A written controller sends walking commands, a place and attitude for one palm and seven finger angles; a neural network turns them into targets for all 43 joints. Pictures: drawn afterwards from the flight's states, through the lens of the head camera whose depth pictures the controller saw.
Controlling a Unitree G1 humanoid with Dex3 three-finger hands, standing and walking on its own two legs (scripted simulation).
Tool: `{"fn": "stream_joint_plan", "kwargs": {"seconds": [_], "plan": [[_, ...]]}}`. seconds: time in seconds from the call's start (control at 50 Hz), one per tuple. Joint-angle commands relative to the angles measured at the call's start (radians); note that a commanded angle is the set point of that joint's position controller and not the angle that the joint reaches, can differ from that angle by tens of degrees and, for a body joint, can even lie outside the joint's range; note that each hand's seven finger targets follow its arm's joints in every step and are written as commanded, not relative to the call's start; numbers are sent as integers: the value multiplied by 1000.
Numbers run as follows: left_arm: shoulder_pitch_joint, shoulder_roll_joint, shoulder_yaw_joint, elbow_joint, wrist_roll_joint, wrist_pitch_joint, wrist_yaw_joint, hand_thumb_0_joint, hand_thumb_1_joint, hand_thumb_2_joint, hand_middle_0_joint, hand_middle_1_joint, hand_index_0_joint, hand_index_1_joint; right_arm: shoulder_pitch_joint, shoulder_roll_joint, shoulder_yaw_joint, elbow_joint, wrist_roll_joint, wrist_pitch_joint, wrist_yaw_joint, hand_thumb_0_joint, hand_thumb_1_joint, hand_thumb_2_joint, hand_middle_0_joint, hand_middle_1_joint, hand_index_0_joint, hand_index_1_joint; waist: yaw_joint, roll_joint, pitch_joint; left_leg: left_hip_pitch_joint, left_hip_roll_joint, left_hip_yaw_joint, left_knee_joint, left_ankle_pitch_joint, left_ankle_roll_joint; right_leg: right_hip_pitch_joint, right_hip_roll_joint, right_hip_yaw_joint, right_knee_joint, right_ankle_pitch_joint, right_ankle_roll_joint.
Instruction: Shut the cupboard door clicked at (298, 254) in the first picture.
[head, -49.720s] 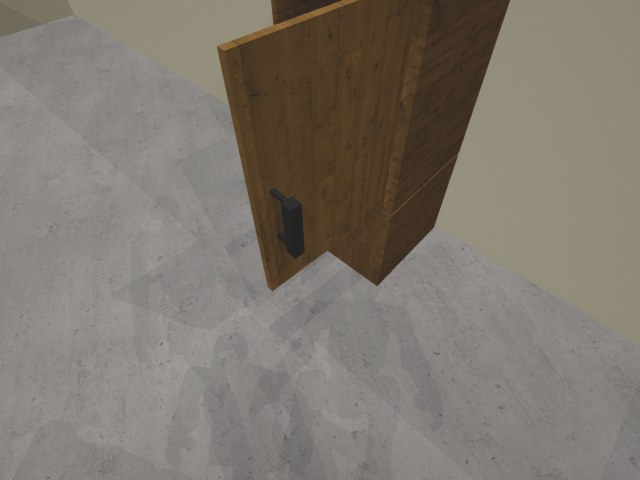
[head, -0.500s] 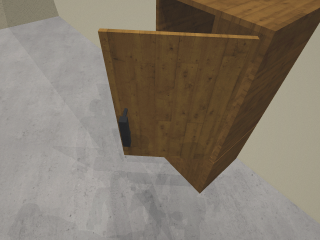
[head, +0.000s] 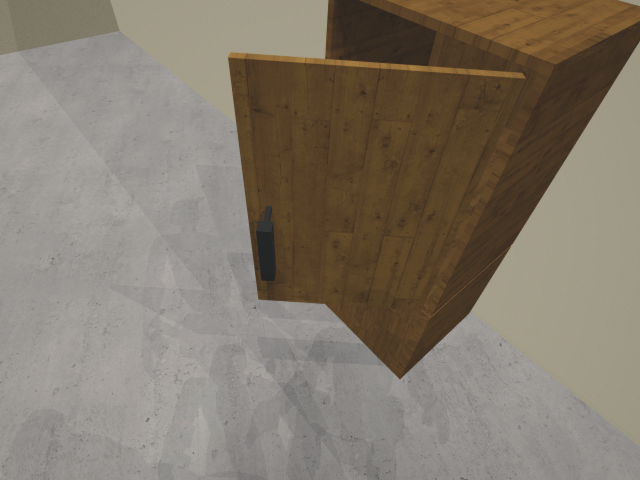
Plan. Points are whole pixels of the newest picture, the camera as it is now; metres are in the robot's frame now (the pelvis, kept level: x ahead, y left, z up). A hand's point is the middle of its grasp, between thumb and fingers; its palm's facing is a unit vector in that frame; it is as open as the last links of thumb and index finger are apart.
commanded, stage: come to a stop and stand still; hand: left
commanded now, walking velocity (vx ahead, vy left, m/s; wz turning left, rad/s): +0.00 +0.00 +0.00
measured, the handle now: (268, 243) +0.55 +0.13 -0.10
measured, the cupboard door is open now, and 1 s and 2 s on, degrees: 47 47 47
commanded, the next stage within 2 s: look again from close up in 0.10 s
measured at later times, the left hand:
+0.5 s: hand out of the picture +0.01 +0.20 -0.17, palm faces -0.01 -0.97 -0.24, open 7.3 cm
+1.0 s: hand out of the picture +0.04 +0.17 -0.17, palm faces -0.01 -0.98 -0.21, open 7.3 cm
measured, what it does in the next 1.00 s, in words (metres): stands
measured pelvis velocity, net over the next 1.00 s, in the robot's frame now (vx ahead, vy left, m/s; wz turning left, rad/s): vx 0.04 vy -0.02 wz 0.00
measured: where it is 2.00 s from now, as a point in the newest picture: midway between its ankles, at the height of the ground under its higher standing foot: outside the picture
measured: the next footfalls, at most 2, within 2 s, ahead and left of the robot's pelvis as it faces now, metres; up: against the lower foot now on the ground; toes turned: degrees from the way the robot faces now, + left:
none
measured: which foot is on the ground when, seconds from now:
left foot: down 0.00-1.00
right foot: down 0.00-1.00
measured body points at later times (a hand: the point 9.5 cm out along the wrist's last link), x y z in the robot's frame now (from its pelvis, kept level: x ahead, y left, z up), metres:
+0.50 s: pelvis +0.01 +0.00 +0.01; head +0.01 +0.01 +0.45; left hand +0.02 +0.25 -0.15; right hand +0.07 -0.26 -0.14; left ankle +0.07 +0.06 -0.74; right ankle +0.03 -0.16 -0.74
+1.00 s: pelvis +0.04 -0.02 +0.01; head +0.04 -0.01 +0.46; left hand +0.04 +0.22 -0.16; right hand +0.06 -0.26 -0.15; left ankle +0.07 +0.06 -0.74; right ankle +0.03 -0.16 -0.74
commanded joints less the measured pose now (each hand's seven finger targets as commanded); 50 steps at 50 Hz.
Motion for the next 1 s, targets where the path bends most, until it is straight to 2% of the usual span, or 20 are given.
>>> {"fn": "stream_joint_plan", "kwargs": {"seconds": [0.0, 0.06, 0.1, 0.16, 0.24, 0.38, 0.48, 0.54, 0.7, 0.74, 0.8, 0.84, 0.86, 0.92, 0.98], "plan": [[27, 136, 29, -31, 2, -19, 4, 0, 900, 900, -200, -300, -200, -300, -44, -172, -32, -48, 0, -27, -6, 0, -900, -900, 200, 300, 200, 300, 4, 47, 20, -20, 171, -231, -231, -370, -34, -27, -35, 52, -76, -134, -54], [42, 132, 25, -11, 1, -22, 6, 0, 900, 900, -200, -300, -200, -300, -44, -166, -29, -32, 3, -28, -6, 0, -900, -900, 200, 300, 200, 300, 7, 27, 15, 7, 170, -226, -223, -326, -33, -27, -43, 57, -90, -102, -54], [31, 132, 24, -3, 0, -25, 7, 0, 900, 900, -200, -300, -200, -300, -41, -163, -29, -20, 4, -29, -7, 0, -900, -900, 200, 300, 200, 300, -1, 6, 16, 23, 165, -219, -215, -295, -38, -37, -50, 72, -104, -107, -55], [39, 128, 22, 10, 1, -24, 9, 0, 900, 900, -200, -300, -200, -300, -42, -158, -27, -4, 6, -29, -7, 0, -900, -900, 200, 300, 200, 300, 2, 19, 34, 22, 167, -224, -227, -302, -38, -40, -49, 66, -108, -100, -51], [44, 118, 21, 24, 0, -25, 10, 0, 900, 900, -200, -300, -200, -300, -44, -155, -28, 10, 6, -31, -8, 0, -900, -900, 200, 300, 200, 300, 2, 20, 16, 40, 169, -223, -232, -278, -41, -26, -50, 60, -106, -76, -47], [37, 107, 19, 31, -1, -29, 16, 0, 900, 900, -200, -300, -200, -300, -45, -132, -22, 23, 9, -35, -9, 0, -900, -900, 200, 300, 200, 300, 1, 7, 14, 76, 163, -204, -210, -153, -43, -8, -64, 63, -125, -8, -46], [31, 101, 20, 30, -1, -25, 18, 0, 900, 900, -200, -300, -200, -300, -41, -123, -18, 30, 7, -32, -9, 0, -900, -900, 200, 300, 200, 300, 2, 31, 24, 61, 160, -207, -228, -181, -49, 5, -59, 59, -127, -20, -42], [26, 96, 21, 32, -2, -27, 17, 0, 900, 900, -200, -300, -200, -300, -41, -118, -18, 35, 7, -32, -10, 0, -900, -900, 200, 300, 200, 300, 1, 15, 24, 74, 159, -200, -223, -162, -51, -1, -63, 60, -134, -20, -42], [3, 99, 20, 25, -6, -32, 19, 0, 900, 900, -200, -300, -200, -300, -36, -109, -12, 46, 9, -35, -11, 0, -900, -900, 200, 300, 200, 300, -4, -4, -2, 116, 153, -175, -179, -17, -55, 19, -72, 69, -151, 30, -43], [-2, 96, 19, 26, -6, -30, 18, 0, 900, 900, -200, -300, -200, -300, -34, -109, -10, 49, 8, -33, -11, 0, -900, -900, 200, 300, 200, 300, -3, 18, 14, 104, 154, -181, -193, -53, -57, 18, -69, 67, -154, 11, -41], [-2, 96, 20, 27, -7, -29, 18, 0, 900, 900, -200, -300, -200, -300, -33, -107, -9, 51, 8, -33, -12, 0, -900, -900, 200, 300, 200, 300, -1, 12, 7, 105, 153, -181, -194, -51, -57, 29, -68, 65, -155, 15, -42], [34, 29, 4, 51, -10, -21, 18, 0, 900, 900, -200, -300, -200, -300, -2, -47, 7, 72, 4, -27, -11, 0, -900, -900, 200, 300, 200, 300, -5, 11, -10, 117, 157, -184, -210, -138, -65, 31, -59, 50, -149, -35, -31], [49, 20, 3, 56, -7, -18, 18, 0, 900, 900, -200, -300, -200, -300, 11, -36, 7, 77, 4, -22, -11, 0, -900, -900, 200, 300, 200, 300, -3, 4, 9, 101, 159, -184, -208, -200, -62, 23, -53, 45, -143, -72, -31], [67, 15, 9, 55, -2, -9, 12, 0, 900, 900, -200, -300, -200, -300, 24, -47, 0, 78, -1, -15, -13, 0, -900, -900, 200, 300, 200, 300, -2, 18, 75, 42, 170, -207, -228, -365, -52, -24, -32, 39, -108, -180, -39], [100, 2, 15, 55, -1, -11, 5, 0, 900, 900, -200, -300, -200, -300, 40, -50, -8, 74, -2, -18, -16, 0, -900, -900, 200, 300, 200, 300, 1, 48, 77, 33, 196, -234, -232, -397, -30, -31, -17, 17, -61, -165, -47]]}}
